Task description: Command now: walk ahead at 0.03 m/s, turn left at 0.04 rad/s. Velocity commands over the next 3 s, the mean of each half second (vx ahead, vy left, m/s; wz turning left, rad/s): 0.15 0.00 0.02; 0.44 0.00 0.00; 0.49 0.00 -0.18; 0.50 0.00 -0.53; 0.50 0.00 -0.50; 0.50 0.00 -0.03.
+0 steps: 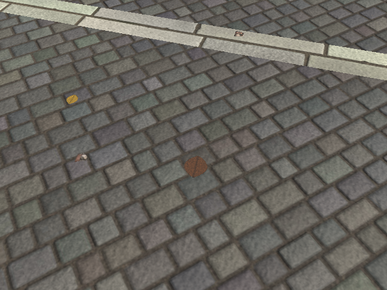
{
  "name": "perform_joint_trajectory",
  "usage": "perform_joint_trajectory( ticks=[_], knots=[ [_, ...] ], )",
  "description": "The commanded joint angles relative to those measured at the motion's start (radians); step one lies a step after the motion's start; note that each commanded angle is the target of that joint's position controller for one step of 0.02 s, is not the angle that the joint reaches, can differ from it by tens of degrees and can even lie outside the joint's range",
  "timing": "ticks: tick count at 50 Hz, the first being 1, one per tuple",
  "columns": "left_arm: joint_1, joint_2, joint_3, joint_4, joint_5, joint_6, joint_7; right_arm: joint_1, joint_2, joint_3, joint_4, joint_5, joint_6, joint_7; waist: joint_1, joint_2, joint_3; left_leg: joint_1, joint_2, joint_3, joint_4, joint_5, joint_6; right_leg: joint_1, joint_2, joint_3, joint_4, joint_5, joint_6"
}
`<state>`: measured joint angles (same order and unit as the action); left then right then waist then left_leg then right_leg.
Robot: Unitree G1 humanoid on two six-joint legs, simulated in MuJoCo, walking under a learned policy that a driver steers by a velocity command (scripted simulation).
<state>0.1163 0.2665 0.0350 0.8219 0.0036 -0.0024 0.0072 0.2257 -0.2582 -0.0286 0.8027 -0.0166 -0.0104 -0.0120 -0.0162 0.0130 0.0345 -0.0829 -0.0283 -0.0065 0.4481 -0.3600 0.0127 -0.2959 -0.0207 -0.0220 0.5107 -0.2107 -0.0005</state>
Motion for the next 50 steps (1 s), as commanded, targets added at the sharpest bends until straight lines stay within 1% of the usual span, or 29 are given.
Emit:
perform_joint_trajectory(
  ticks=[1, 4, 10, 12, 15, 17, 19, 21, 22, 23, 24, 25, 27, 30, 32, 34, 36, 37, 38, 39, 40, 41, 42, 43, 44, 45, 46, 48, 50],
  knots=[
    [-0.034, 0.111, 0.025, -0.044, -0.004, -0.013, -0.003, 0.04, -0.127, -0.031, -0.026, 0.007, 0.008, -0.014, 0.012, -0.081, -0.091, -0.132, 0.056, -0.042, -0.035, 0.241, -0.004, 0.217, -0.086, 0.109, -0.01, 0.439, -0.101],
    [-0.032, 0.115, 0.025, -0.013, -0.003, -0.027, -0.011, 0.051, -0.127, -0.033, -0.015, 0.004, 0.027, -0.018, 0.008, -0.066, -0.104, -0.086, 0.067, -0.049, -0.034, 0.312, 0.0, 0.203, -0.079, 0.1, -0.002, 0.463, -0.093],
    [-0.064, 0.118, 0.024, 0.042, -0.006, -0.024, -0.009, 0.061, -0.118, -0.036, 0.032, 0.007, 0.036, -0.022, 0.008, -0.024, -0.095, -0.057, 0.072, -0.044, -0.044, 0.332, -0.009, 0.199, -0.069, 0.091, -0.004, 0.446, -0.094],
    [-0.049, 0.127, 0.031, 0.07, -0.017, -0.015, -0.005, 0.079, -0.111, -0.038, 0.052, 0.013, 0.039, -0.023, 0.009, -0.028, -0.092, -0.081, 0.044, -0.015, -0.032, 0.109, 0.007, 0.194, -0.045, 0.08, -0.011, 0.151, -0.1],
    [-0.022, 0.147, 0.041, 0.085, -0.026, -0.015, 0.003, 0.049, -0.086, -0.032, 0.037, 0.021, 0.019, -0.026, 0.031, -0.055, 0.031, -0.237, 0.034, -0.015, 0.038, -0.204, 0.045, 0.094, -0.099, 0.211, -0.112, -0.429, -0.15],
    [0.023, 0.165, 0.045, 0.102, -0.025, -0.033, 0.002, 0.054, -0.065, -0.027, 0.027, 0.031, -0.014, -0.023, 0.031, -0.145, 0.061, -0.295, 0.022, 0.009, 0.132, -0.161, 0.054, 0.095, -0.208, 0.406, -0.223, -0.535, -0.217],
    [0.01, 0.17, 0.047, 0.095, -0.021, -0.046, 0.001, 0.086, -0.081, -0.033, 0.041, 0.035, -0.039, -0.016, 0.007, -0.16, 0.041, -0.241, 0.032, 0.003, 0.125, -0.119, 0.085, 0.069, -0.245, 0.465, -0.251, -0.487, -0.239],
    [-0.132, 0.144, 0.038, 0.045, -0.03, -0.053, -0.006, 0.185, -0.08, -0.037, 0.091, 0.032, -0.055, -0.006, -0.067, -0.101, 0.035, -0.044, 0.064, -0.037, -0.037, -0.056, 0.128, -0.074, -0.16, 0.302, -0.164, -0.314, -0.171],
    [-0.216, 0.099, 0.026, 0.008, -0.033, -0.063, -0.012, 0.266, -0.121, -0.05, 0.129, 0.032, -0.062, -0.006, -0.1, 0.027, 0.034, 0.085, 0.14, -0.169, -0.132, -0.035, 0.156, -0.198, -0.049, 0.123, 0.024, -0.137, -0.1],
    [-0.247, 0.072, 0.019, -0.02, -0.026, -0.087, -0.019, 0.313, -0.206, -0.075, 0.153, 0.039, -0.064, -0.004, -0.099, 0.201, 0.043, 0.243, 0.266, -0.373, -0.201, 0.138, 0.192, -0.377, 0.058, -0.046, 0.248, -0.026, -0.034],
    [-0.259, 0.111, 0.027, -0.022, -0.019, -0.103, -0.024, 0.312, -0.187, -0.071, 0.145, 0.029, -0.064, 0.0, -0.109, 0.199, 0.079, 0.311, 0.364, -0.453, -0.197, 0.365, 0.231, -0.537, 0.039, -0.036, 0.359, -0.283, -0.021],
    [-0.241, 0.115, 0.031, -0.019, -0.031, -0.107, -0.031, 0.328, -0.149, -0.061, 0.145, 0.016, -0.067, 0.001, -0.096, 0.142, 0.077, 0.379, 0.389, -0.448, -0.178, 0.476, 0.249, -0.64, 0.003, 0.001, 0.481, -0.362, -0.028],
    [-0.236, 0.069, 0.015, -0.023, -0.05, -0.103, -0.046, 0.348, -0.13, -0.055, 0.154, 0.021, -0.062, 0.005, -0.087, 0.083, 0.085, 0.463, 0.381, -0.361, -0.188, 0.525, 0.227, -0.778, -0.049, 0.009, 0.549, -0.294, -0.045],
    [-0.285, 0.024, -0.004, -0.057, -0.038, -0.102, -0.072, 0.282, -0.085, -0.034, 0.136, 0.023, -0.049, -0.001, -0.057, 0.079, 0.099, 0.268, 0.285, -0.197, -0.277, 0.518, 0.17, -0.609, -0.052, -0.042, 0.392, -0.086, -0.032],
    [-0.309, -0.006, -0.019, -0.074, -0.026, -0.098, -0.086, 0.242, -0.115, -0.038, 0.12, 0.024, -0.058, -0.009, -0.046, 0.103, 0.091, 0.06, 0.224, -0.102, -0.348, 0.478, 0.152, -0.33, -0.009, -0.078, 0.225, 0.102, -0.017],
    [-0.302, 0.042, -0.007, -0.085, -0.029, -0.088, -0.077, 0.255, -0.16, -0.051, 0.129, 0.028, -0.071, -0.009, -0.024, 0.126, 0.09, 0.024, 0.242, -0.085, -0.377, 0.512, 0.145, -0.196, 0.018, -0.076, 0.16, 0.154, -0.031],
    [-0.26, 0.097, 0.014, -0.087, -0.033, -0.081, -0.062, 0.256, -0.167, -0.057, 0.138, 0.034, -0.076, -0.007, 0.018, 0.144, 0.057, 0.101, 0.262, -0.064, -0.297, 0.742, 0.117, -0.128, 0.039, -0.063, 0.097, 0.147, -0.066],
    [-0.196, 0.122, 0.028, -0.074, -0.034, -0.078, -0.054, 0.252, -0.172, -0.06, 0.143, 0.034, -0.07, -0.008, 0.058, 0.16, 0.008, 0.134, 0.269, -0.047, -0.207, 0.905, 0.099, -0.052, 0.056, -0.067, 0.085, 0.137, -0.086],
    [-0.066, 0.153, 0.049, -0.036, -0.037, -0.073, -0.046, 0.245, -0.17, -0.06, 0.144, 0.028, -0.06, -0.009, 0.124, 0.158, -0.069, 0.125, 0.252, -0.02, -0.055, 1.026, 0.077, 0.099, 0.079, -0.076, 0.071, 0.135, -0.112],
    [0.078, 0.18, 0.069, 0.012, -0.04, -0.064, -0.037, 0.244, -0.166, -0.058, 0.139, 0.021, -0.054, -0.012, 0.185, 0.144, -0.143, 0.021, 0.223, -0.01, 0.13, 1.001, 0.053, 0.307, 0.063, -0.059, 0.067, 0.139, -0.132],
    [0.249, 0.25, 0.087, 0.05, -0.029, -0.056, -0.023, 0.257, -0.115, -0.04, 0.113, -0.005, -0.054, -0.013, 0.22, -0.019, -0.264, -0.224, 0.152, 0.005, 0.467, 0.588, 0.026, 0.594, -0.149, 0.203, 0.081, 0.075, -0.187],
    [0.281, 0.267, 0.078, 0.07, -0.009, -0.063, -0.038, 0.389, 0.041, -0.004, 0.116, 0.022, -0.073, -0.005, 0.121, -0.297, -0.433, -0.463, -0.031, -0.093, 0.789, -0.2, -0.008, 0.738, -0.369, 0.732, -0.146, -0.233, -0.336],
    [0.202, 0.187, 0.058, 0.064, -0.019, -0.076, -0.043, 0.276, -0.066, -0.029, 0.104, 0.054, -0.094, -0.001, 0.138, -0.206, -0.277, -0.559, 0.01, -0.166, 0.91, -0.193, 0.011, 0.593, -0.335, 0.786, -0.275, -0.339, -0.293],
    [0.111, 0.148, 0.046, 0.051, -0.022, -0.085, -0.043, 0.183, -0.112, -0.044, 0.071, 0.076, -0.103, 0.002, 0.107, -0.146, -0.119, -0.61, 0.063, -0.122, 0.913, -0.097, 0.032, 0.426, -0.318, 0.628, -0.294, -0.306, -0.261],
    [0.037, 0.13, 0.041, 0.04, -0.016, -0.096, -0.047, 0.146, -0.11, -0.043, 0.068, 0.067, -0.105, -0.005, 0.068, -0.048, -0.053, -0.558, 0.119, -0.101, 0.869, -0.003, 0.041, 0.271, -0.285, 0.512, -0.314, -0.183, -0.244],
    [-0.001, 0.112, 0.037, 0.038, -0.002, -0.103, -0.051, 0.14, -0.106, -0.053, 0.071, 0.048, -0.099, -0.012, 0.033, -0.033, -0.023, -0.502, 0.153, -0.091, 0.828, 0.051, 0.043, 0.156, -0.246, 0.411, -0.335, -0.092, -0.231],
    [-0.016, 0.101, 0.034, 0.043, 0.011, -0.109, -0.051, 0.171, -0.088, -0.054, 0.076, 0.043, -0.085, -0.013, -0.002, -0.071, -0.034, -0.434, 0.179, -0.102, 0.8, 0.083, 0.044, 0.091, -0.22, 0.353, -0.361, -0.065, -0.227],
    [-0.007, 0.086, 0.029, 0.061, 0.002, -0.115, -0.049, 0.176, -0.067, -0.055, 0.075, 0.041, -0.065, -0.015, -0.024, -0.09, -0.017, -0.414, 0.193, -0.09, 0.734, 0.088, 0.035, 0.032, -0.192, 0.277, -0.406, -0.048, -0.233],
    [0.027, 0.111, 0.032, 0.079, -0.002, -0.118, -0.038, 0.102, -0.079, -0.06, 0.045, 0.03, -0.057, -0.02, -0.016, -0.075, 0.021, -0.485, 0.204, -0.076, 0.655, 0.15, 0.012, 0.021, -0.189, 0.237, -0.442, -0.035, -0.243]
  ],
)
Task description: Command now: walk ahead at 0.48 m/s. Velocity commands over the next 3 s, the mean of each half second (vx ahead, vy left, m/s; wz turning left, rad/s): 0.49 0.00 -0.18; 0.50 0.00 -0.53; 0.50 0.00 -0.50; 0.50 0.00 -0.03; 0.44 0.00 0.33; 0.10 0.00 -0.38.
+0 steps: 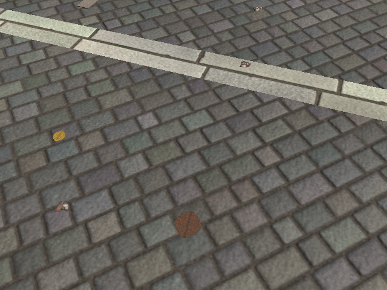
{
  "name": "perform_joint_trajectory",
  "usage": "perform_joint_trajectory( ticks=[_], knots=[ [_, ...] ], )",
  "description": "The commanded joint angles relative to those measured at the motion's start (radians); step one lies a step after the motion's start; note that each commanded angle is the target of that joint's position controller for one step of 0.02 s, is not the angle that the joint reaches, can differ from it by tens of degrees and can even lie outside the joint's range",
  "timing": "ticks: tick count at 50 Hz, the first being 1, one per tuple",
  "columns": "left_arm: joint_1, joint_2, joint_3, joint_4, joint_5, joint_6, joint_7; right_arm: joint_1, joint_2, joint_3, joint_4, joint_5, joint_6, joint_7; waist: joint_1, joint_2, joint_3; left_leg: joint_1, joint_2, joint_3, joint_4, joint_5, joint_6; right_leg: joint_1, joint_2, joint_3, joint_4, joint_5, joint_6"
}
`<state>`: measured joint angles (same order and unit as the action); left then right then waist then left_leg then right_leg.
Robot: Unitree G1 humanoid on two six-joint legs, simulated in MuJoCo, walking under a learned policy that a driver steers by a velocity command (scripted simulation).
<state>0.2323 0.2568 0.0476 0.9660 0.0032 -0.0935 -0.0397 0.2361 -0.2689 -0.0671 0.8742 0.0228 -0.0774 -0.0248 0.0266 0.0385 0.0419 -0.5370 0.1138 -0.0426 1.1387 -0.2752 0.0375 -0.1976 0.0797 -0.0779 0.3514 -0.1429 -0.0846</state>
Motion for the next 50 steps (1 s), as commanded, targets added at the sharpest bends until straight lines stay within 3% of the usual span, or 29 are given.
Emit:
perform_joint_trajectory(
  ticks=[1, 3, 7, 12, 15, 16, 17, 18, 19, 20, 21, 23, 24, 25, 26, 29, 32, 37, 40, 42, 43, 44, 45, 46, 47, 48, 49, 50],
  knots=[
    [-0.066, 0.135, 0.022, -0.058, -0.001, -0.027, 0.018, 0.044, -0.073, -0.023, -0.044, -0.015, 0.01, -0.008, -0.049, -0.086, 0.029, -0.081, 0.068, -0.039, -0.089, 0.114, -0.027, -0.06, -0.293, 0.287, -0.293, -0.088, -0.164],
    [-0.017, 0.152, 0.024, -0.047, -0.002, -0.021, 0.032, -0.031, -0.071, -0.022, -0.067, -0.021, 0.005, -0.004, -0.025, -0.068, 0.035, -0.15, 0.067, -0.033, -0.205, 0.222, -0.048, -0.005, -0.29, 0.262, -0.296, -0.035, -0.16],
    [0.064, 0.166, 0.024, -0.029, -0.013, -0.009, 0.044, -0.17, -0.042, -0.007, -0.101, -0.015, -0.01, 0.013, 0.027, -0.067, 0.038, -0.125, 0.024, 0.015, -0.446, 0.384, -0.057, 0.056, -0.258, 0.175, -0.284, 0.05, -0.123],
    [0.18, 0.171, 0.026, 0.009, -0.023, 0.019, 0.045, -0.327, -0.04, 0.007, -0.163, -0.004, -0.026, 0.046, 0.077, -0.062, 0.067, -0.138, -0.02, 0.024, -0.609, 0.324, -0.052, 0.203, -0.301, 0.198, -0.195, 0.11, -0.125],
    [0.169, 0.197, 0.038, 0.002, -0.028, 0.034, 0.051, -0.29, -0.083, -0.002, -0.17, 0.0, -0.04, 0.057, 0.028, -0.104, 0.035, -0.032, -0.05, 0.016, -0.671, 0.228, -0.027, 0.248, -0.335, 0.248, -0.105, 0.218, -0.104],
    [0.147, 0.207, 0.041, -0.005, -0.028, 0.037, 0.051, -0.225, -0.108, -0.013, -0.156, -0.001, -0.044, 0.055, -0.015, -0.121, -0.003, 0.076, -0.074, 0.033, -0.689, 0.2, -0.011, 0.24, -0.326, 0.246, -0.036, 0.339, -0.091],
    [0.13, 0.192, 0.035, -0.013, -0.023, 0.039, 0.049, -0.081, -0.151, -0.036, -0.115, -0.002, -0.048, 0.048, -0.089, -0.11, -0.097, 0.287, -0.09, 0.049, -0.714, 0.212, 0.021, 0.196, -0.271, 0.209, 0.122, 0.445, -0.063],
    [0.114, 0.144, 0.016, -0.044, -0.007, 0.035, 0.047, 0.111, -0.218, -0.058, -0.078, -0.021, -0.049, 0.037, -0.168, -0.067, -0.261, 0.605, 0.036, -0.063, -0.648, 0.223, 0.082, 0.02, -0.211, 0.17, 0.392, 0.315, -0.026],
    [0.228, 0.02, -0.016, -0.066, -0.015, 0.017, 0.044, 0.202, -0.305, -0.08, -0.052, -0.037, -0.037, 0.033, -0.127, 0.186, -0.417, 0.978, 0.296, -0.489, -0.707, 0.058, 0.218, -0.38, -0.043, 0.081, 0.758, -0.171, 0.052],
    [0.21, 0.093, -0.002, -0.054, -0.036, 0.002, 0.044, 0.203, -0.208, -0.053, -0.059, -0.035, -0.035, 0.036, -0.146, 0.193, -0.443, 0.952, 0.323, -0.651, -0.812, -0.026, 0.229, -0.476, -0.057, 0.21, 0.899, -0.434, 0.049],
    [0.136, 0.165, 0.022, -0.076, -0.06, 0.0, 0.045, 0.12, -0.145, -0.032, -0.069, -0.03, -0.035, 0.033, -0.133, 0.136, -0.279, 0.827, 0.289, -0.485, -0.829, -0.032, 0.18, -0.546, -0.111, 0.212, 0.952, -0.372, 0.04],
    [0.07, 0.143, 0.028, -0.087, -0.047, 0.008, 0.053, -0.007, -0.089, -0.015, -0.076, -0.027, -0.036, 0.036, -0.081, 0.056, -0.115, 0.567, 0.211, -0.256, -0.901, 0.075, 0.136, -0.5, -0.188, 0.181, 0.882, -0.222, 0.043],
    [0.082, 0.126, 0.035, -0.082, -0.042, 0.023, 0.054, -0.043, -0.064, -0.008, -0.074, -0.033, -0.041, 0.037, -0.051, 0.062, -0.071, 0.482, 0.168, -0.165, -0.944, 0.109, 0.114, -0.447, -0.213, 0.187, 0.844, -0.172, 0.042],
    [0.101, 0.099, 0.033, -0.087, -0.044, 0.037, 0.05, -0.064, -0.072, -0.011, -0.069, -0.037, -0.044, 0.037, -0.027, 0.093, -0.058, 0.423, 0.168, -0.121, -0.973, 0.135, 0.123, -0.406, -0.222, 0.179, 0.832, -0.146, 0.05],
    [0.101, 0.076, 0.03, -0.093, -0.042, 0.05, 0.047, -0.071, -0.071, -0.013, -0.064, -0.035, -0.049, 0.037, -0.019, 0.079, -0.04, 0.393, 0.162, -0.073, -0.991, 0.186, 0.131, -0.401, -0.231, 0.173, 0.821, -0.135, 0.058],
    [0.044, 0.071, 0.035, -0.135, -0.035, 0.07, 0.047, -0.062, -0.096, -0.024, -0.044, -0.04, -0.053, 0.026, -0.01, 0.037, -0.002, 0.386, 0.158, 0.034, -1.021, 0.27, 0.144, -0.468, -0.236, 0.179, 0.728, -0.04, 0.075],
    [-0.033, 0.059, 0.03, -0.17, -0.026, 0.064, 0.029, -0.041, -0.128, -0.033, -0.033, -0.039, -0.045, 0.013, -0.029, 0.021, 0.014, 0.412, 0.144, 0.125, -1.032, 0.293, 0.135, -0.469, -0.228, 0.153, 0.54, 0.108, 0.079],
    [-0.196, 0.054, 0.02, -0.243, -0.023, 0.059, -0.004, 0.022, -0.171, -0.05, -0.014, -0.016, -0.021, 0.002, -0.082, -0.003, 0.057, 0.528, 0.177, 0.207, -1.013, 0.312, 0.118, -0.478, -0.207, 0.077, 0.347, 0.145, 0.051],
    [-0.222, 0.077, 0.028, -0.279, -0.024, 0.063, -0.017, 0.032, -0.197, -0.061, -0.009, -0.001, 0.001, 0.002, -0.067, 0.012, 0.05, 0.62, 0.201, 0.24, -0.922, 0.487, 0.093, -0.452, -0.171, 0.031, 0.301, 0.031, 0.01],
    [-0.13, 0.119, 0.053, -0.274, -0.027, 0.069, -0.017, 0.01, -0.224, -0.069, -0.019, 0.008, 0.016, 0.0, 0.0, 0.04, -0.029, 0.633, 0.19, 0.27, -0.736, 0.814, 0.07, -0.291, -0.096, -0.031, 0.298, -0.064, -0.032],
    [0.009, 0.159, 0.079, -0.24, -0.032, 0.071, -0.012, -0.011, -0.224, -0.067, -0.026, 0.014, 0.025, 0.001, 0.083, 0.025, -0.102, 0.586, 0.156, 0.3, -0.542, 0.885, 0.043, -0.101, -0.041, -0.059, 0.241, -0.032, -0.064],
    [0.188, 0.237, 0.12, -0.189, -0.035, 0.078, 0.006, 0.003, -0.197, -0.054, -0.036, -0.001, 0.024, 0.0, 0.156, -0.035, -0.195, 0.39, 0.114, 0.308, -0.261, 0.706, -0.006, 0.201, -0.046, 0.025, 0.214, -0.002, -0.109],
    [0.188, 0.36, 0.141, -0.185, -0.045, 0.078, 0.021, 0.07, -0.046, -0.01, -0.09, -0.047, 0.005, 0.007, 0.049, -0.32, -0.235, -0.058, -0.065, 0.27, 0.104, -0.184, -0.077, 0.495, -0.3, 0.546, 0.135, -0.109, -0.264],
    [0.197, 0.324, 0.119, -0.234, -0.027, 0.056, 0.011, 0.025, -0.078, -0.003, -0.115, -0.013, -0.04, 0.018, 0.073, -0.238, -0.406, -0.208, -0.151, -0.003, 0.268, -0.363, -0.072, 0.598, -0.421, 0.946, -0.051, -0.287, -0.365],
    [0.173, 0.248, 0.097, -0.226, -0.019, 0.038, 0.005, -0.087, -0.142, -0.018, -0.143, 0.029, -0.066, 0.027, 0.101, -0.15, -0.285, -0.316, -0.1, -0.042, 0.274, -0.268, -0.044, 0.548, -0.407, 0.834, -0.093, -0.233, -0.305],
    [0.126, 0.212, 0.087, -0.228, -0.024, 0.026, 0.006, -0.102, -0.137, -0.013, -0.145, 0.025, -0.079, 0.026, 0.069, -0.107, -0.195, -0.306, -0.053, -0.038, 0.197, -0.177, -0.02, 0.423, -0.367, 0.695, -0.079, -0.155, -0.266],
    [0.044, 0.174, 0.075, -0.244, -0.025, 0.023, 0.008, -0.094, -0.142, -0.018, -0.128, -0.004, -0.082, 0.016, 0.021, -0.05, -0.138, -0.23, -0.013, -0.043, 0.105, -0.111, -0.021, 0.275, -0.323, 0.588, -0.074, -0.047, -0.23],
    [-0.008, 0.142, 0.063, -0.264, -0.015, 0.022, 0.012, -0.076, -0.155, -0.028, -0.12, -0.022, -0.071, 0.013, -0.016, -0.054, -0.116, -0.15, 0.01, -0.05, 0.044, -0.064, -0.023, 0.172, -0.292, 0.518, -0.094, 0.042, -0.215]
  ],
)
Over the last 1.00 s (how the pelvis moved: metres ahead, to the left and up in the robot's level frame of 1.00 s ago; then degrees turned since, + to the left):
0.27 -0.07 0.01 0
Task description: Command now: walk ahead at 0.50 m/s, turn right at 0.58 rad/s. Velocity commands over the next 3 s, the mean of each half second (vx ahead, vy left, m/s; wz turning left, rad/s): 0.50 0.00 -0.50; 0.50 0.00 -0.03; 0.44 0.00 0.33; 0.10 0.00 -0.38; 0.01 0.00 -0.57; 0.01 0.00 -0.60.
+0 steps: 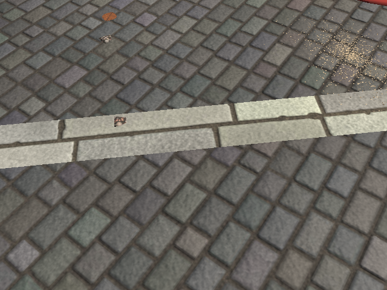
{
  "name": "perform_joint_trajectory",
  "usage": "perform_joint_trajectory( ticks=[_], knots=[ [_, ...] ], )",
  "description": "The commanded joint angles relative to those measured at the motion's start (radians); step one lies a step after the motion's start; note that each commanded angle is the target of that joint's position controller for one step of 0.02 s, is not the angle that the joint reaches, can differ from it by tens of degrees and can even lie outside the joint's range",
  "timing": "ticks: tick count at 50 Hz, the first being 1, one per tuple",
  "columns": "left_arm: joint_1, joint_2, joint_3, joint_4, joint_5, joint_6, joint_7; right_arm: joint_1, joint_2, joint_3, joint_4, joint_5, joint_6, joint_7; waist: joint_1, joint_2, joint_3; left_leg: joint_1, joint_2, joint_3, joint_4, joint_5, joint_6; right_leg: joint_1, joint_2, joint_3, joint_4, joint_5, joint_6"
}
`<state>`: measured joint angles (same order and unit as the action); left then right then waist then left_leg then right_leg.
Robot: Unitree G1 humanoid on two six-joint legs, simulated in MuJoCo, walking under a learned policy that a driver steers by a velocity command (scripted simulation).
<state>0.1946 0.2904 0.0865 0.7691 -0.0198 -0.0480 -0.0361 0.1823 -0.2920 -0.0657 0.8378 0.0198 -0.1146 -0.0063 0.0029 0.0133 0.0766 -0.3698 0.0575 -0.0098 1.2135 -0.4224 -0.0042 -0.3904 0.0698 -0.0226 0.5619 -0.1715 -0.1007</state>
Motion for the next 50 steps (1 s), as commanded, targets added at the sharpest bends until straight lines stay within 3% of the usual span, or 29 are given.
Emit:
perform_joint_trajectory(
  ticks=[1, 3, 5, 9, 14, 17, 18, 19, 20, 21, 22, 23, 24, 25, 26, 27, 30, 33, 36, 40, 42, 43, 44, 45, 46, 47, 48, 49, 50],
  knots=[
    [0.014, 0.112, 0.023, -0.078, 0.016, -0.025, 0.012, -0.012, -0.134, -0.033, -0.086, -0.022, -0.021, -0.003, -0.011, -0.055, -0.142, -0.264, 0.07, -0.084, -0.065, 0.1, 0.008, 0.299, -0.274, 0.446, -0.323, 0.137, -0.206],
    [0.029, 0.127, 0.026, -0.075, 0.008, -0.028, 0.024, -0.018, -0.109, -0.029, -0.093, -0.033, -0.002, -0.002, -0.02, -0.037, -0.124, -0.238, 0.065, -0.065, -0.163, 0.134, -0.021, 0.237, -0.251, 0.377, -0.342, 0.237, -0.206],
    [0.067, 0.153, 0.033, -0.065, 0.002, -0.029, 0.04, -0.085, -0.084, -0.021, -0.118, -0.037, 0.008, -0.005, -0.002, -0.03, -0.094, -0.263, 0.044, -0.048, -0.291, 0.24, -0.048, 0.209, -0.221, 0.326, -0.352, 0.266, -0.19],
    [0.121, 0.153, 0.033, -0.053, -0.003, -0.017, 0.054, -0.217, -0.05, -0.005, -0.16, -0.027, 0.004, 0.008, 0.051, -0.082, -0.064, -0.2, -0.016, -0.04, -0.58, 0.486, -0.059, 0.166, -0.16, 0.277, -0.343, 0.147, -0.128],
    [0.188, 0.144, 0.032, -0.029, -0.008, -0.002, 0.059, -0.298, -0.08, -0.01, -0.203, -0.013, -0.014, 0.031, 0.079, -0.1, -0.055, -0.162, -0.052, -0.066, -0.728, 0.486, -0.033, 0.259, -0.198, 0.378, -0.251, 0.093, -0.106],
    [0.186, 0.137, 0.03, -0.021, 0.0, 0.007, 0.066, -0.227, -0.104, -0.018, -0.186, -0.015, -0.028, 0.039, 0.046, -0.143, -0.071, -0.093, -0.051, -0.047, -0.752, 0.39, 0.008, 0.332, -0.234, 0.417, -0.169, 0.194, -0.089],
    [0.174, 0.125, 0.025, -0.024, 0.001, 0.008, 0.064, -0.147, -0.118, -0.028, -0.163, -0.02, -0.033, 0.035, 0.003, -0.147, -0.104, 0.017, -0.067, -0.02, -0.793, 0.393, 0.036, 0.333, -0.205, 0.402, -0.101, 0.306, -0.071],
    [0.163, 0.09, 0.01, -0.034, 0.009, 0.006, 0.058, -0.032, -0.151, -0.042, -0.142, -0.034, -0.038, 0.03, -0.053, -0.127, -0.203, 0.218, -0.01, -0.059, -0.771, 0.41, 0.086, 0.285, -0.154, 0.359, 0.062, 0.353, -0.042],
    [0.208, 0.05, -0.007, -0.049, 0.026, 0.001, 0.058, 0.118, -0.214, -0.057, -0.128, -0.045, -0.036, 0.027, -0.086, 0.013, -0.353, 0.516, 0.161, -0.272, -0.723, 0.413, 0.174, 0.094, -0.066, 0.278, 0.349, 0.137, 0.003],
    [0.345, 0.011, -0.019, -0.044, -0.011, -0.01, 0.055, 0.203, -0.249, -0.072, -0.07, -0.035, -0.021, 0.039, -0.038, 0.343, -0.422, 0.745, 0.332, -0.723, -0.867, 0.154, 0.312, -0.236, 0.048, 0.2, 0.633, -0.402, 0.066],
    [0.29, 0.111, -0.005, -0.03, -0.024, -0.014, 0.056, 0.183, -0.152, -0.048, -0.083, -0.004, -0.018, 0.042, -0.066, 0.2, -0.316, 0.69, 0.322, -0.76, -0.92, -0.077, 0.281, -0.354, -0.02, 0.248, 0.734, -0.388, 0.066],
    [0.164, 0.148, 0.004, -0.052, -0.02, -0.014, 0.054, 0.119, -0.105, -0.033, -0.094, -0.004, -0.011, 0.038, -0.083, 0.097, -0.181, 0.556, 0.283, -0.605, -0.936, -0.054, 0.242, -0.383, -0.053, 0.22, 0.743, -0.297, 0.065],
    [0.095, 0.136, 0.002, -0.069, -0.006, -0.016, 0.055, 0.07, -0.096, -0.025, -0.102, -0.018, -0.005, 0.038, -0.065, 0.027, -0.112, 0.427, 0.245, -0.498, -0.957, 0.059, 0.228, -0.358, -0.087, 0.184, 0.714, -0.233, 0.066],
    [0.064, 0.12, 0.003, -0.081, 0.008, -0.021, 0.051, 0.044, -0.081, -0.019, -0.098, -0.025, -0.002, 0.036, -0.043, 0.02, -0.073, 0.343, 0.212, -0.426, -0.978, 0.161, 0.228, -0.334, -0.12, 0.172, 0.651, -0.187, 0.065],
    [0.075, 0.103, 0.002, -0.082, 0.009, -0.022, 0.046, 0.034, -0.071, -0.012, -0.096, -0.034, -0.003, 0.033, -0.017, 0.05, -0.077, 0.295, 0.183, -0.368, -0.997, 0.233, 0.219, -0.284, -0.149, 0.159, 0.602, -0.159, 0.065],
    [0.088, 0.084, -0.002, -0.078, 0.006, -0.021, 0.043, 0.037, -0.065, -0.01, -0.09, -0.031, -0.005, 0.032, -0.008, 0.074, -0.083, 0.273, 0.164, -0.327, -1.014, 0.281, 0.22, -0.257, -0.159, 0.141, 0.561, -0.152, 0.069],
    [0.034, 0.043, -0.018, -0.103, 0.015, -0.02, 0.04, 0.069, -0.108, -0.019, -0.066, -0.015, -0.008, 0.026, -0.015, 0.073, -0.072, 0.247, 0.167, -0.245, -1.059, 0.4, 0.246, -0.273, -0.18, 0.097, 0.412, -0.107, 0.093],
    [-0.059, 0.022, -0.033, -0.126, 0.016, -0.027, 0.032, 0.094, -0.142, -0.027, -0.052, -0.007, 0.004, 0.018, -0.043, 0.057, -0.065, 0.239, 0.142, -0.157, -1.081, 0.439, 0.227, -0.242, -0.176, 0.07, 0.213, 0.06, 0.104],
    [-0.146, 0.024, -0.037, -0.144, 0.008, -0.034, 0.022, 0.145, -0.155, -0.026, -0.029, 0.001, 0.014, 0.017, -0.077, 0.06, -0.052, 0.239, 0.127, -0.1, -1.072, 0.452, 0.203, -0.173, -0.142, 0.04, 0.067, 0.186, 0.109],
    [-0.221, 0.048, -0.032, -0.178, 0.0, -0.04, 0.006, 0.195, -0.167, -0.027, 0.004, 0.009, 0.034, 0.015, -0.08, 0.074, -0.03, 0.331, 0.181, -0.115, -1.026, 0.469, 0.181, -0.159, -0.123, 0.041, -0.023, 0.144, 0.077],
    [-0.179, 0.077, -0.019, -0.173, 0.002, -0.044, 0.003, 0.189, -0.181, -0.031, 0.011, 0.011, 0.045, 0.011, -0.036, 0.079, -0.05, 0.352, 0.19, -0.119, -0.952, 0.584, 0.159, -0.057, -0.102, 0.028, -0.07, 0.094, 0.049],
    [-0.082, 0.105, -0.002, -0.146, 0.007, -0.046, 0.007, 0.178, -0.178, -0.027, 0.01, 0.013, 0.049, 0.008, 0.023, 0.066, -0.104, 0.33, 0.157, -0.093, -0.839, 0.711, 0.138, 0.093, -0.081, 0.01, -0.109, 0.098, 0.026],
    [0.072, 0.157, 0.023, -0.107, 0.016, -0.046, 0.017, 0.174, -0.148, -0.013, 0.0, 0.003, 0.049, 0.008, 0.094, 0.042, -0.209, 0.229, 0.103, -0.058, -0.643, 0.696, 0.106, 0.335, -0.121, 0.044, -0.092, 0.115, -0.007],
    [0.227, 0.248, 0.045, -0.09, 0.037, -0.04, 0.029, 0.202, -0.064, 0.015, -0.038, -0.02, 0.038, 0.008, 0.128, -0.124, -0.369, -0.079, -0.005, 0.008, -0.283, 0.371, 0.044, 0.691, -0.369, 0.348, -0.073, 0.09, -0.102],
    [0.256, 0.241, 0.041, -0.076, 0.028, -0.031, 0.026, 0.266, -0.027, 0.029, -0.036, -0.002, 0.022, 0.007, 0.106, -0.315, -0.466, -0.301, -0.092, -0.051, -0.046, -0.161, 0.024, 0.79, -0.504, 0.691, -0.206, -0.08, -0.194],
    [0.219, 0.164, 0.018, -0.076, 0.02, -0.031, 0.024, 0.211, -0.134, -0.001, -0.036, 0.022, 0.016, 0.01, 0.118, -0.194, -0.334, -0.389, -0.037, -0.122, 0.051, -0.132, 0.03, 0.685, -0.468, 0.628, -0.241, -0.182, -0.159],
    [0.159, 0.13, 0.005, -0.079, 0.016, -0.033, 0.024, 0.146, -0.144, -0.007, -0.056, 0.029, 0.016, 0.012, 0.096, -0.159, -0.222, -0.408, 0.005, -0.1, 0.044, -0.045, 0.037, 0.56, -0.431, 0.484, -0.265, -0.167, -0.124],
    [0.092, 0.105, -0.004, -0.079, 0.021, -0.038, 0.02, 0.117, -0.131, -0.008, -0.06, 0.019, 0.022, 0.01, 0.062, -0.109, -0.154, -0.375, 0.038, -0.087, -0.002, 0.033, 0.031, 0.436, -0.389, 0.391, -0.307, -0.118, -0.106],
    [0.044, 0.075, -0.011, -0.078, 0.025, -0.047, 0.017, 0.117, -0.124, -0.015, -0.056, 0.008, 0.035, 0.006, 0.032, -0.119, -0.114, -0.336, 0.064, -0.093, -0.045, 0.089, 0.027, 0.354, -0.357, 0.315, -0.345, -0.058, -0.094]
  ],
)
Over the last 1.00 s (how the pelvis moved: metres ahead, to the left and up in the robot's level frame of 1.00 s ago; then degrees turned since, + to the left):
0.52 -0.05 -0.01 -25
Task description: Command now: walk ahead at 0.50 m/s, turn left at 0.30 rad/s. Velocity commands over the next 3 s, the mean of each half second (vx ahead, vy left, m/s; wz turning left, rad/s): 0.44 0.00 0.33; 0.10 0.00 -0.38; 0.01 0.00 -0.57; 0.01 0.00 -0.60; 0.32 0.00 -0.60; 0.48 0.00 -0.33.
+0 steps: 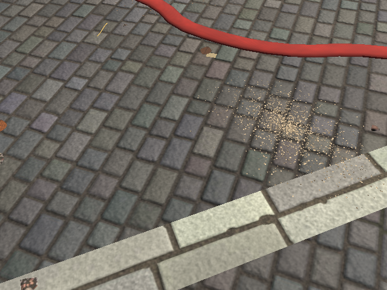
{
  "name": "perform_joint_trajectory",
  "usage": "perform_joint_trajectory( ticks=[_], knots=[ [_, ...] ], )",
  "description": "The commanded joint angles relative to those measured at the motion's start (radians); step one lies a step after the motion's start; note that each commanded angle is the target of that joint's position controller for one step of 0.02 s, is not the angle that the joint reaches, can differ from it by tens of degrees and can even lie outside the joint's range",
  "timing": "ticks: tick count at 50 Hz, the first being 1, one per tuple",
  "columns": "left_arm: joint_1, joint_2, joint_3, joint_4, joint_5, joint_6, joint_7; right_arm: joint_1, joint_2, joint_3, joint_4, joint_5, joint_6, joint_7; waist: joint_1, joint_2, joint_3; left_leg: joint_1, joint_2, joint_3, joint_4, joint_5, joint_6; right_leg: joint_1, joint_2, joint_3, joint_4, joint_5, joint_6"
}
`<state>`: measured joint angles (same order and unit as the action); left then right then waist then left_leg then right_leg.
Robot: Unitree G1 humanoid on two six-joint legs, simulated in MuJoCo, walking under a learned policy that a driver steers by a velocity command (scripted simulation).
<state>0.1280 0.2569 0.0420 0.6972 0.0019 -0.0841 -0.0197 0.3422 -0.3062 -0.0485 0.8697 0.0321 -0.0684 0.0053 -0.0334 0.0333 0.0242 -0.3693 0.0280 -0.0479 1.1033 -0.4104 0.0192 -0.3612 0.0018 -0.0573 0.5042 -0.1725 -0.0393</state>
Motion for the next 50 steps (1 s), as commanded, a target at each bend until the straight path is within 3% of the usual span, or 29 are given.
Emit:
perform_joint_trajectory(
  ticks=[1, 4, 8, 11, 15, 17, 19, 20, 21, 22, 23, 24, 25, 26, 27, 29, 31, 36, 41, 44, 45, 46, 47, 48, 49, 50],
  knots=[
    [0.083, 0.103, 0.034, 0.0, 0.008, -0.02, -0.001, -0.02, -0.09, -0.031, -0.082, -0.003, 0.003, -0.005, 0.042, -0.155, -0.044, -0.281, 0.108, -0.058, 0.052, 0.117, -0.004, 0.257, -0.271, 0.292, -0.321, -0.01, -0.15],
    [0.065, 0.111, 0.044, 0.028, 0.014, -0.041, 0.003, -0.024, -0.052, -0.03, -0.086, -0.003, 0.031, -0.006, 0.016, -0.117, -0.013, -0.282, 0.11, -0.068, 0.018, 0.21, -0.023, 0.202, -0.259, 0.156, -0.374, 0.139, -0.156],
    [0.091, 0.134, 0.052, 0.064, 0.017, -0.039, 0.019, -0.109, -0.037, -0.028, -0.12, -0.009, 0.028, 0.004, 0.034, -0.083, 0.014, -0.333, 0.099, -0.068, -0.175, 0.402, -0.033, 0.247, -0.24, 0.021, -0.388, 0.231, -0.14],
    [0.123, 0.16, 0.058, 0.083, 0.009, -0.029, 0.029, -0.215, -0.015, -0.016, -0.158, -0.013, 0.022, 0.024, 0.076, -0.065, 0.045, -0.313, 0.087, 0.001, -0.333, 0.492, -0.02, 0.278, -0.239, -0.053, -0.397, 0.247, -0.124],
    [0.197, 0.185, 0.068, 0.122, -0.007, 0.0, 0.033, -0.332, -0.006, -0.007, -0.227, -0.011, 0.022, 0.048, 0.119, -0.055, 0.082, -0.371, 0.073, 0.056, -0.446, 0.431, 0.014, 0.428, -0.281, -0.098, -0.347, 0.329, -0.114],
    [0.208, 0.191, 0.068, 0.136, -0.015, 0.018, 0.035, -0.353, -0.007, -0.008, -0.254, -0.016, 0.02, 0.059, 0.107, -0.063, 0.082, -0.327, 0.037, 0.092, -0.488, 0.343, 0.04, 0.462, -0.29, -0.114, -0.27, 0.542, -0.103],
    [0.211, 0.213, 0.067, 0.149, -0.02, 0.032, 0.041, -0.269, -0.035, -0.024, -0.25, -0.029, 0.014, 0.06, 0.04, -0.115, 0.003, -0.151, -0.046, 0.136, -0.51, 0.264, 0.075, 0.471, -0.282, -0.106, -0.108, 0.927, -0.084],
    [0.195, 0.217, 0.063, 0.153, -0.022, 0.037, 0.042, -0.137, -0.077, -0.047, -0.214, -0.032, 0.009, 0.054, -0.038, -0.112, -0.075, 0.03, -0.081, 0.135, -0.588, 0.346, 0.102, 0.444, -0.248, -0.117, 0.045, 0.955, -0.057],
    [0.191, 0.21, 0.056, 0.152, -0.021, 0.031, 0.042, -0.03, -0.136, -0.068, -0.185, -0.038, 0.011, 0.035, -0.099, -0.081, -0.148, 0.284, -0.034, 0.071, -0.635, 0.627, 0.133, 0.296, -0.203, -0.131, 0.229, 0.8, -0.013],
    [0.232, 0.111, 0.023, 0.122, 0.022, 0.011, 0.029, 0.059, -0.232, -0.077, -0.167, -0.069, 0.02, 0.008, -0.075, 0.146, -0.313, 0.683, 0.256, -0.222, -0.493, 1.216, 0.257, -0.046, -0.068, -0.124, 0.621, -0.045, 0.048],
    [0.341, 0.089, 0.006, 0.171, -0.019, -0.006, 0.012, 0.077, -0.192, -0.056, -0.18, -0.078, 0.018, 0.009, -0.072, 0.163, -0.559, 0.859, 0.471, -0.538, -0.542, 1.327, 0.438, -0.196, 0.062, 0.156, 0.878, -0.589, 0.069],
    [0.236, 0.2, 0.043, 0.17, -0.061, -0.005, 0.01, 0.053, -0.156, -0.052, -0.184, -0.064, 0.023, 0.011, -0.112, 0.032, -0.501, 0.735, 0.398, -0.366, -0.585, 1.258, 0.373, -0.203, 0.004, 0.249, 0.877, -0.535, 0.062],
    [0.157, 0.178, 0.04, 0.135, -0.071, 0.002, 0.013, -0.039, -0.13, -0.043, -0.178, -0.047, 0.018, 0.012, -0.07, 0.05, -0.313, 0.59, 0.344, -0.234, -0.629, 1.114, 0.308, -0.276, -0.042, 0.2, 0.796, -0.472, 0.059],
    [0.143, 0.144, 0.037, 0.15, -0.051, 0.014, 0.028, -0.104, -0.088, -0.032, -0.169, -0.038, 0.012, 0.012, -0.024, -0.012, -0.195, 0.432, 0.292, -0.166, -0.686, 0.982, 0.259, -0.267, -0.081, 0.161, 0.716, -0.407, 0.069],
    [0.163, 0.138, 0.043, 0.164, -0.034, 0.038, 0.04, -0.163, -0.051, -0.023, -0.168, -0.038, 0.008, 0.013, 0.021, 0.0, -0.136, 0.298, 0.26, -0.106, -0.743, 0.899, 0.234, -0.2, -0.102, 0.141, 0.667, -0.35, 0.08],
    [0.251, 0.095, 0.041, 0.191, -0.025, 0.081, 0.05, -0.226, -0.042, -0.024, -0.162, -0.064, -0.004, 0.019, 0.08, 0.038, -0.127, 0.126, 0.241, -0.012, -0.809, 0.898, 0.234, -0.042, -0.096, 0.121, 0.637, -0.255, 0.105],
    [0.231, 0.099, 0.047, 0.165, -0.021, 0.099, 0.062, -0.268, -0.074, -0.035, -0.155, -0.068, -0.008, 0.009, 0.091, 0.063, -0.107, 0.09, 0.244, 0.043, -0.844, 0.857, 0.242, -0.061, -0.097, 0.106, 0.579, -0.205, 0.118],
    [0.108, 0.1, 0.047, 0.094, -0.014, 0.11, 0.048, -0.27, -0.098, -0.045, -0.122, -0.055, 0.024, -0.035, 0.051, 0.071, -0.094, 0.144, 0.252, 0.118, -0.887, 0.552, 0.222, -0.086, -0.121, 0.077, 0.381, -0.046, 0.105],
    [0.038, 0.12, 0.06, 0.034, -0.013, 0.123, 0.02, -0.255, -0.128, -0.058, -0.097, -0.033, 0.062, -0.04, 0.028, 0.074, -0.067, 0.243, 0.309, 0.11, -0.828, 0.481, 0.199, -0.098, -0.099, 0.032, 0.256, -0.128, 0.072],
    [0.076, 0.113, 0.068, 0.028, -0.014, 0.124, 0.003, -0.275, -0.138, -0.064, -0.09, -0.007, 0.076, -0.043, 0.065, 0.071, -0.074, 0.269, 0.302, 0.135, -0.7, 0.516, 0.131, 0.003, -0.056, -0.018, 0.06, -0.055, 0.022],
    [0.106, 0.137, 0.078, 0.034, -0.009, 0.121, 0.007, -0.228, -0.118, -0.062, -0.07, -0.004, 0.078, -0.042, 0.072, 0.029, -0.086, 0.243, 0.257, 0.167, -0.607, 0.465, 0.074, 0.09, -0.036, 0.001, -0.042, 0.078, -0.01],
    [0.152, 0.238, 0.109, 0.034, -0.006, 0.116, 0.024, -0.196, -0.083, -0.054, -0.07, -0.031, 0.076, -0.037, 0.064, -0.163, -0.111, 0.108, 0.155, 0.248, -0.369, 0.298, -0.012, 0.236, -0.152, 0.194, -0.114, 0.442, -0.074],
    [0.162, 0.343, 0.126, 0.019, 0.01, 0.111, 0.035, -0.246, -0.036, -0.038, -0.13, -0.066, 0.071, -0.033, 0.048, -0.388, -0.125, -0.227, -0.021, 0.235, -0.087, -0.246, -0.105, 0.4, -0.376, 0.538, -0.108, 0.756, -0.286],
    [0.193, 0.281, 0.109, 0.013, 0.024, 0.09, 0.024, -0.321, -0.07, -0.045, -0.137, -0.056, 0.066, -0.031, 0.113, -0.225, -0.223, -0.274, -0.035, 0.043, 0.074, -0.307, -0.094, 0.409, -0.386, 0.558, -0.124, 0.693, -0.35],
    [0.154, 0.26, 0.102, 0.008, 0.02, 0.071, 0.021, -0.337, -0.083, -0.051, -0.138, -0.028, 0.067, -0.03, 0.093, -0.17, -0.194, -0.305, -0.017, 0.005, 0.111, -0.231, -0.073, 0.393, -0.338, 0.47, -0.129, 0.63, -0.307],
    [0.095, 0.239, 0.099, 0.0, 0.001, 0.063, 0.027, -0.318, -0.081, -0.053, -0.12, -0.023, 0.069, -0.039, 0.064, -0.124, -0.169, -0.319, 0.003, -0.01, 0.086, -0.145, -0.065, 0.367, -0.289, 0.409, -0.126, 0.532, -0.249]
  ],
)
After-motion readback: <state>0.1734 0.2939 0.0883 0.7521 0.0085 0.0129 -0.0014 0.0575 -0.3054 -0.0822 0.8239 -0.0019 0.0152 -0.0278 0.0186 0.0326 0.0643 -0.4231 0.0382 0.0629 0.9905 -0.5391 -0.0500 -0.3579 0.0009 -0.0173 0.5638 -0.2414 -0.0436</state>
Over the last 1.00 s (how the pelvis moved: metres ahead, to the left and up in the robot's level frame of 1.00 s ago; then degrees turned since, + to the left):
0.53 -0.09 0.01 -13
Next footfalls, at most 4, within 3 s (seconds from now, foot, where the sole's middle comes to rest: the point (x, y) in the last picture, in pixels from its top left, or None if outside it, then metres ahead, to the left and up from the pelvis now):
0.42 left None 0.37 0.17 -0.77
0.90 right None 0.42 -0.07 -0.77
1.42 left None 0.47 0.15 -0.77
1.84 right None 0.34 -0.10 -0.77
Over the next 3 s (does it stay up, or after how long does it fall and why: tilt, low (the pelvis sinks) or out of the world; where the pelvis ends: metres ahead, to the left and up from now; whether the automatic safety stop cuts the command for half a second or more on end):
stays up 0.54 -0.33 0.01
